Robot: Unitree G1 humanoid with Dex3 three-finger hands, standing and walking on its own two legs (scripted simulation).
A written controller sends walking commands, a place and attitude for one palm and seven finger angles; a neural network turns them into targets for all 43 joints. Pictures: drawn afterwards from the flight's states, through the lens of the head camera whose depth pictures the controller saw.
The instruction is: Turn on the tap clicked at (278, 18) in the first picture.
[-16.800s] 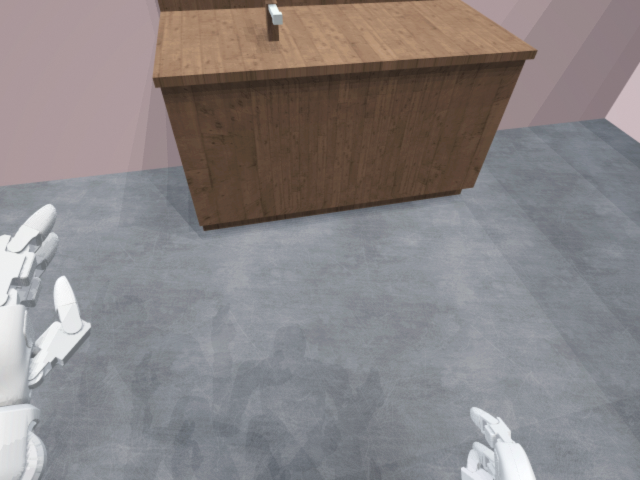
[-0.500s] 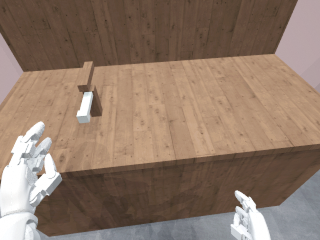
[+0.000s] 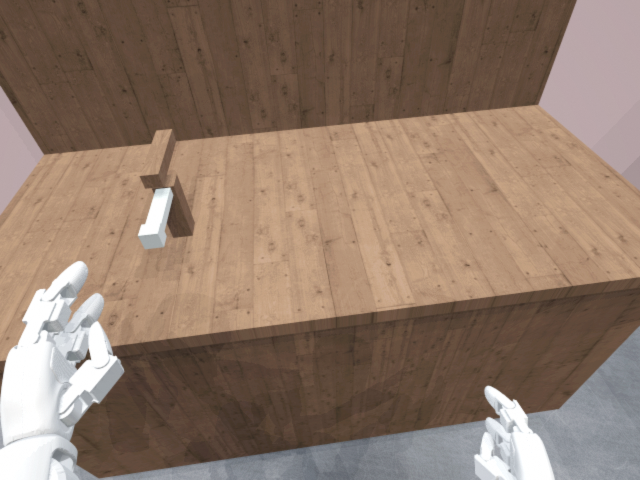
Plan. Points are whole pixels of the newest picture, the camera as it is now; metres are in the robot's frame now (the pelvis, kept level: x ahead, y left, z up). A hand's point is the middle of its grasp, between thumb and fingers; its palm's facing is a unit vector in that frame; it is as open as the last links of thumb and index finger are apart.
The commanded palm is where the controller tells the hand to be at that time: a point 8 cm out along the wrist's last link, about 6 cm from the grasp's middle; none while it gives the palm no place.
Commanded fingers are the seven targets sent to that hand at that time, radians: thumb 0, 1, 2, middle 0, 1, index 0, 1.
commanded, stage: turn the palm inward beside the body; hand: left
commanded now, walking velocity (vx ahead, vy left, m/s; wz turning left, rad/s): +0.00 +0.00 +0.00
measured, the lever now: (152, 235) +0.40 +0.31 +0.09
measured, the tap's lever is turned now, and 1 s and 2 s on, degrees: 0 0 0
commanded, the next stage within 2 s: reach beside the lever's end, fingers flat in 0.20 s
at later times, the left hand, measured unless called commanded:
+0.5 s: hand (118, 346) +0.20 +0.23 +0.14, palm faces +0.45 -0.89 -0.12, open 7.4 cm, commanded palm +0.16 +0.28 +0.15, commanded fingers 0.00 0.90 0.90 -0.20 -0.30 -0.20 -0.30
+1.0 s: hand (127, 310) +0.25 +0.25 +0.13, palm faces +0.46 -0.88 -0.10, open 7.5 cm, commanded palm +0.21 +0.30 +0.13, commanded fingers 0.00 0.90 0.90 -0.19 -0.26 -0.19 -0.26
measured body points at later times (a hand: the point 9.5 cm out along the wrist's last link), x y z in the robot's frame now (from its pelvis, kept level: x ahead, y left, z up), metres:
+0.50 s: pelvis +0.01 +0.00 +0.00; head +0.01 -0.03 +0.45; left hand +0.17 +0.28 +0.15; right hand +0.22 -0.22 -0.07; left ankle +0.01 +0.15 -0.71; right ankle +0.03 -0.10 -0.72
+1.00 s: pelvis +0.00 +0.01 +0.00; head +0.01 -0.01 +0.45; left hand +0.22 +0.30 +0.14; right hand +0.19 -0.21 -0.08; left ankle +0.01 +0.15 -0.72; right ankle +0.03 -0.10 -0.72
